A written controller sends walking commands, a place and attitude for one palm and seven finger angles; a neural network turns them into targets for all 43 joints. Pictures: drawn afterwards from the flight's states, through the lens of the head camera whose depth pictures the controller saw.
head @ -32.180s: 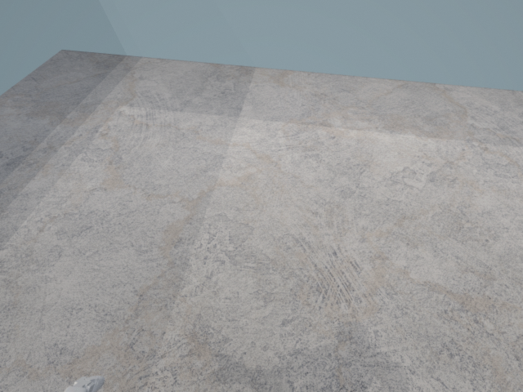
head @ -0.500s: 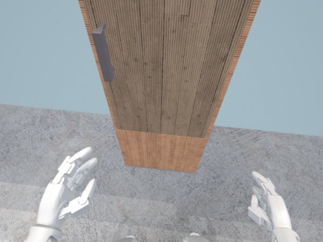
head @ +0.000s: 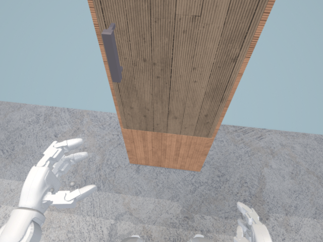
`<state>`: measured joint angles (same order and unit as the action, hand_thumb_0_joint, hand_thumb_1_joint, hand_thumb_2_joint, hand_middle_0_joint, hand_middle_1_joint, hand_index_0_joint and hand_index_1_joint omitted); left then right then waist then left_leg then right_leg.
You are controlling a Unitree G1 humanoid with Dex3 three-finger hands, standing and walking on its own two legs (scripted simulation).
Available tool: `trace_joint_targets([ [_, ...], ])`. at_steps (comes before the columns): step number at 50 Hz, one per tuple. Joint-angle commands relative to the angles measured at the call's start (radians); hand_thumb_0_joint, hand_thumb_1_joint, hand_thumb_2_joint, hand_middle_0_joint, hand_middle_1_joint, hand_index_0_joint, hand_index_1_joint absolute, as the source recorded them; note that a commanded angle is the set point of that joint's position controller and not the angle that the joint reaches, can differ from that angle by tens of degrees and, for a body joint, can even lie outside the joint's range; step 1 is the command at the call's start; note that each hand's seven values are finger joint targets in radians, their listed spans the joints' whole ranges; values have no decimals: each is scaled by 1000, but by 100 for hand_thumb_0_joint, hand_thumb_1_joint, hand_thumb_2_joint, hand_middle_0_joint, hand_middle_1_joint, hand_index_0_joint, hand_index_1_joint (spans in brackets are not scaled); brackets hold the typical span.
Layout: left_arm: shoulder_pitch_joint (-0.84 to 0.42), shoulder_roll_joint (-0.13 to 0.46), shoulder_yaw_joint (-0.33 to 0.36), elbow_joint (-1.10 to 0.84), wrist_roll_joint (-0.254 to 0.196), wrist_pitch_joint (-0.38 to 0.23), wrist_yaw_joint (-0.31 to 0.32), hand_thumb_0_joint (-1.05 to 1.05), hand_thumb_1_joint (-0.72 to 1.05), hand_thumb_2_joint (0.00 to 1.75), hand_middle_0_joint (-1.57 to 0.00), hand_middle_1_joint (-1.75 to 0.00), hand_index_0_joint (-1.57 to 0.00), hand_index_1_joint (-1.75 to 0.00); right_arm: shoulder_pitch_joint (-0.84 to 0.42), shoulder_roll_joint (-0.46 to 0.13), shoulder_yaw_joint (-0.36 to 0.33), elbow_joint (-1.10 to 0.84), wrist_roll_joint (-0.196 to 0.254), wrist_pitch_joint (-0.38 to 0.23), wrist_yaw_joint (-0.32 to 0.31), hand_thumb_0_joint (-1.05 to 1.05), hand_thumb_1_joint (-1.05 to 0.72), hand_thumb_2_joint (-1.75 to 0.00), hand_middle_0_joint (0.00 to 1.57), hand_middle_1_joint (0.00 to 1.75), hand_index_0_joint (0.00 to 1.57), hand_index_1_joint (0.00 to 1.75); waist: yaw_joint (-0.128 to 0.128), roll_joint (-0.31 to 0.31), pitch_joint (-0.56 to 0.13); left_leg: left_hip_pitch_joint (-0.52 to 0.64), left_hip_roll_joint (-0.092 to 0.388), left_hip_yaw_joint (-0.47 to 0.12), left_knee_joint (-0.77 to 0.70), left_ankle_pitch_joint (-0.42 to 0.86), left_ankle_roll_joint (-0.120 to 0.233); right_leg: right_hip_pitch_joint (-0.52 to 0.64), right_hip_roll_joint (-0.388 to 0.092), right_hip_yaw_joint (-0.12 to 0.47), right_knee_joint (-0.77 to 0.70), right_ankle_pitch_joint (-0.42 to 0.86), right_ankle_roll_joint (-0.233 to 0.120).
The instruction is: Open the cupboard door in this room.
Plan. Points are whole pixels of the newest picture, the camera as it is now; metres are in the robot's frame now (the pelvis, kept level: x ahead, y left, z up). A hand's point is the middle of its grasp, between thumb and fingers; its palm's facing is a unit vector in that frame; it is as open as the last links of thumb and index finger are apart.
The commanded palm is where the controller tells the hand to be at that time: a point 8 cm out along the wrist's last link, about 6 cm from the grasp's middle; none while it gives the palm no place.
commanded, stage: raise the hand with hooked fingers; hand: left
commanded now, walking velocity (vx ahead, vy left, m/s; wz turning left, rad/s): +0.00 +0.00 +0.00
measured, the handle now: (115, 54) +0.58 +0.17 +0.14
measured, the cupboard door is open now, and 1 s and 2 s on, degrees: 0 0 0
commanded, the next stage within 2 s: move the hooked fingers beside the handle in 1.26 s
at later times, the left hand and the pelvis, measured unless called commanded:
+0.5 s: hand (47, 151) +0.27 +0.24 +0.13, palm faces -0.01 -1.00 -0.07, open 13.7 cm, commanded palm +0.24 +0.30 +0.13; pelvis +0.01 -0.01 +0.03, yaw +1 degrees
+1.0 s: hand (43, 127) +0.30 +0.25 +0.16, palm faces -0.03 -1.00 -0.04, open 14.0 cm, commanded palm +0.27 +0.30 +0.16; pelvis +0.01 -0.02 +0.04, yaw -1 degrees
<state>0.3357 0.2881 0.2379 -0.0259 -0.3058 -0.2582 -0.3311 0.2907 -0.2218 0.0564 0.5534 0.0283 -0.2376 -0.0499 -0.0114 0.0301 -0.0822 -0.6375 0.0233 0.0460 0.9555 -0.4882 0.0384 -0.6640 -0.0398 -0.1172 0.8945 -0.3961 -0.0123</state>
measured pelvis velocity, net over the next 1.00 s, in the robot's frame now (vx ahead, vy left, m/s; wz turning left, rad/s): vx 0.01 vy -0.02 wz -0.01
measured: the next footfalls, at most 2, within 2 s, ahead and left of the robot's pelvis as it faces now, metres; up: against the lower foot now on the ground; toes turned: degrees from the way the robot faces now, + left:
none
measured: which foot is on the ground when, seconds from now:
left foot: down 0.00-1.00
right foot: down 0.00-1.00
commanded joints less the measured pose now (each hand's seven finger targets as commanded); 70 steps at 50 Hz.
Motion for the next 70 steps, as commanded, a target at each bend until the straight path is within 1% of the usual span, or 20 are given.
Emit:
trace_joint_targets([
  [1, -106, 157, 92, -183, -28, -80, -9, 0, -10, 47, -27, -94, -27, -94, -90, -169, -72, -157, 12, -86, -13, 0, -90, -90, 20, 30, 20, 30, 18, 24, -169, 94, -9, -98, -211, 289, -34, 175, 50, 31, -122, 148, -17],
  [3, -130, 174, 102, -183, -28, -77, -20, 0, -15, 45, -27, -98, -27, -98, -78, -174, -76, -152, 16, -94, -16, 0, -90, -90, 20, 30, 20, 30, 16, 38, -193, 123, -9, -93, -222, 290, -33, 189, 45, 36, -140, 154, -12],
  [5, -146, 193, 123, -158, -34, -64, -25, 0, -20, 43, -28, -100, -28, -100, -79, -180, -75, -146, 19, -95, -21, 0, -90, -90, 20, 30, 20, 30, 18, 19, -168, 121, -10, -92, -238, 284, -32, 210, 42, 36, -158, 156, -11],
  [11, -259, 250, 174, -119, -57, -30, -53, 0, -34, 37, -29, -110, -29, -110, -81, -188, -64, -138, 19, -92, -33, 0, -90, -90, 20, 30, 20, 30, 28, 51, -152, 183, -12, -88, -274, 344, -30, 276, 49, 42, -196, 230, -20],
  [13, -296, 251, 171, -125, -55, -22, -66, 0, -38, 35, -29, -112, -29, -112, -81, -185, -66, -135, 21, -93, -35, 0, -90, -90, 20, 30, 20, 30, 25, 80, -182, 229, -12, -83, -284, 380, -31, 293, 45, 42, -207, 269, -16],
  [15, -308, 253, 174, -80, -55, -3, -74, 0, -43, 33, -29, -115, -29, -115, -81, -187, -63, -129, 23, -92, -36, 0, -90, -90, 20, 30, 20, 30, 24, 51, -161, 239, -8, -87, -299, 383, -33, 293, 47, 37, -220, 273, -14],
  [18, -379, 285, 194, -32, -56, 29, -102, 0, -50, 30, -30, -120, -30, -120, -86, -191, -58, -125, 25, -83, -41, 0, -90, -90, 20, 30, 20, 30, 25, 59, -146, 250, -11, -82, -318, 377, -29, 321, 48, 44, -244, 283, -16],
  [20, -422, 298, 205, -6, -59, 48, -112, 0, -50, 30, -30, -120, -30, -120, -91, -192, -55, -126, 27, -78, -46, 0, -90, -90, 20, 30, 20, 30, 23, 29, -129, 250, -12, -82, -333, 350, -26, 327, 46, 45, -263, 268, -14],
  [27, -576, 381, 265, 48, -73, 77, -162, 0, -50, 30, -30, -120, -30, -120, -104, -188, -42, -118, 28, -65, -58, 0, -90, -90, 20, 30, 20, 30, 29, 62, -158, 311, -17, -71, -358, 383, -19, 395, 46, 68, -309, 313, -20],
  [31, -619, 405, 280, 149, -78, 97, -187, 0, -50, 30, -30, -120, -30, -120, -102, -196, -39, -109, 29, -58, -62, 0, -90, -90, 20, 30, 20, 30, 33, 15, -122, 295, -17, -70, -375, 357, -17, 405, 46, 77, -334, 289, -19],
  [34, -690, 425, 278, 158, -69, 106, -202, 0, -50, 30, -30, -120, -30, -120, -104, -197, -40, -109, 35, -53, -66, 0, -90, -90, 20, 30, 20, 30, 30, 66, -141, 324, -20, -68, -392, 357, -15, 409, 39, 78, -345, 286, -19],
  [37, -740, 478, 309, 164, -67, 113, -207, 0, -50, 30, -30, -120, -30, -120, -101, -197, -39, -113, 34, -49, -66, 0, -90, -90, 20, 30, 20, 30, 36, 61, -158, 343, -21, -70, -405, 369, -14, 433, 40, 82, -357, 293, -20],
  [41, -671, 430, 291, 262, -80, 128, -226, 0, -50, 30, -30, -120, -30, -120, -89, -203, -43, -115, 36, -47, -59, 0, -90, -90, 20, 30, 20, 30, 43, -17, -123, 324, -22, -65, -410, 373, -12, 436, 40, 83, -364, 308, -19],
  [51, -717, 481, 331, 128, -70, 89, -191, 0, -50, 30, -30, -120, -30, -120, -88, -201, -51, -121, 28, -52, -50, 0, -90, -90, 20, 30, 20, 30, 51, 71, -175, 360, -22, -48, -410, 416, -11, 465, 39, 96, -358, 354, -21],
  [52, -714, 483, 341, 136, -69, 89, -187, 0, -50, 30, -30, -120, -30, -120, -85, -198, -52, -120, 28, -51, -52, 0, -90, -90, 20, 30, 20, 30, 47, 47, -187, 364, -22, -50, -415, 419, -10, 470, 39, 92, -357, 364, -18],
  [54, -697, 448, 318, 184, -67, 98, -188, 0, -50, 30, -30, -120, -30, -120, -84, -198, -51, -113, 33, -48, -56, 0, -90, -90, 20, 30, 20, 30, 39, 55, -146, 345, -22, -43, -419, 377, -12, 442, 38, 94, -370, 326, -14],
  [56, -713, 442, 303, 195, -72, 103, -196, 0, -50, 30, -30, -120, -30, -120, -87, -202, -50, -111, 34, -46, -58, 0, -90, -90, 20, 30, 20, 30, 38, 13, -110, 331, -21, -46, -421, 354, -10, 439, 39, 99, -379, 298, -14],
  [58, -728, 446, 300, 180, -64, 103, -200, 0, -50, 30, -30, -120, -30, -120, -88, -199, -53, -113, 36, -47, -62, 0, -90, -90, 20, 30, 20, 30, 34, 58, -147, 357, -23, -45, -424, 364, -9, 442, 36, 97, -375, 310, -14],
  [68, -726, 438, 291, 201, -66, 110, -207, 0, -50, 30, -30, -120, -30, -120, -91, -199, -48, -113, 36, -45, -61, 0, -90, -90, 20, 30, 20, 30, 35, 31, -140, 351, -22, -54, -427, 358, -13, 430, 41, 87, -373, 303, -16],
  [70, -800, 425, 265, 208, -62, 105, -201, 0, -50, 30, -30, -120, -30, -120, -88, -198, -48, -103, 39, -43, -67, 0, -90, -90, 20, 30, 20, 30, 16, 40, -125, 357, -21, -54, -428, 332, -14, 403, 42, 86, -380, 277, -13],
])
